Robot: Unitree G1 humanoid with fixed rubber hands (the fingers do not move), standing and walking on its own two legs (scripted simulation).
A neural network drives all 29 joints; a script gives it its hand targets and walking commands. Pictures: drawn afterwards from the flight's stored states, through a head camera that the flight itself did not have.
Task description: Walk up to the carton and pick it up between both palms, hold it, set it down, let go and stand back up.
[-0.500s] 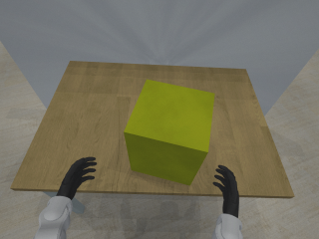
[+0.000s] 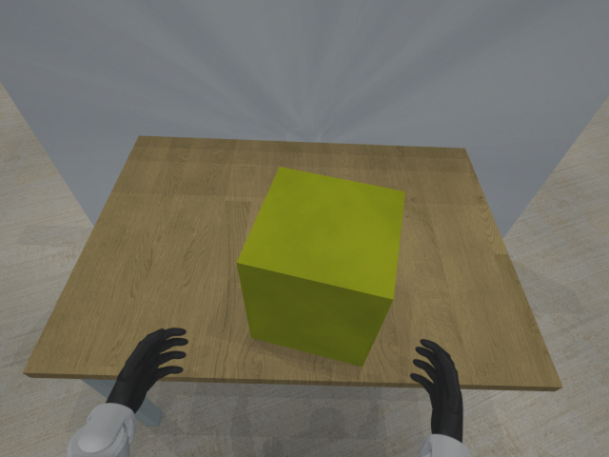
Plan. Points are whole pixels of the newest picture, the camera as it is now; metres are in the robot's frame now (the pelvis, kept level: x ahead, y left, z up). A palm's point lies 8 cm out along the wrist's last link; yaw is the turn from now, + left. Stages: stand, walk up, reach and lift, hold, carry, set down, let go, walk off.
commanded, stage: set down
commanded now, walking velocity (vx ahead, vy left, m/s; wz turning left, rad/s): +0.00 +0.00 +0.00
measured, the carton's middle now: (322, 270) +0.43 -0.03 -0.07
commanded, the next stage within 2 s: none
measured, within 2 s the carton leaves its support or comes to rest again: neither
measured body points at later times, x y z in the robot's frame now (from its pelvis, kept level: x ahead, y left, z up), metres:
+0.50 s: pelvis +0.02 -0.01 +0.00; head +0.04 -0.01 +0.45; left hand +0.23 +0.22 -0.05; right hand +0.21 -0.19 -0.05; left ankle +0.02 +0.10 -0.73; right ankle +0.02 -0.18 -0.73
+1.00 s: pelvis +0.01 -0.02 +0.01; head +0.02 -0.01 +0.45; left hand +0.21 +0.23 -0.05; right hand +0.19 -0.20 -0.06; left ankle +0.02 +0.10 -0.73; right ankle +0.02 -0.18 -0.73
